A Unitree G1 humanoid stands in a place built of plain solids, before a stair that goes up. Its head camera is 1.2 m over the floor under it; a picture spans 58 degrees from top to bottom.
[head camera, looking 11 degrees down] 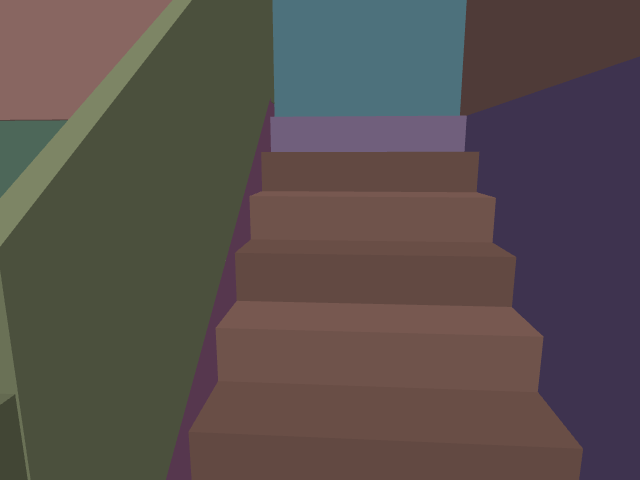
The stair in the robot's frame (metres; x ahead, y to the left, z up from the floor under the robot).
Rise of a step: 0.17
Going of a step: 0.25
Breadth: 0.96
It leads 4 degrees to the right of straight ahead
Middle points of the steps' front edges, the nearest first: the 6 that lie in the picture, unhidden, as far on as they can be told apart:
0.94 -0.15 0.52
1.19 -0.16 0.70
1.43 -0.18 0.87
1.68 -0.20 1.04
1.93 -0.21 1.22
2.18 -0.23 1.39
